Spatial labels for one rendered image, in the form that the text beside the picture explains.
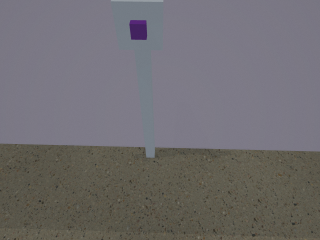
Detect button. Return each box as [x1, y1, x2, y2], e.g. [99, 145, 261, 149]
[129, 20, 147, 40]

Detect panel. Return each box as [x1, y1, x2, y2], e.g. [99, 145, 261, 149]
[110, 0, 164, 158]

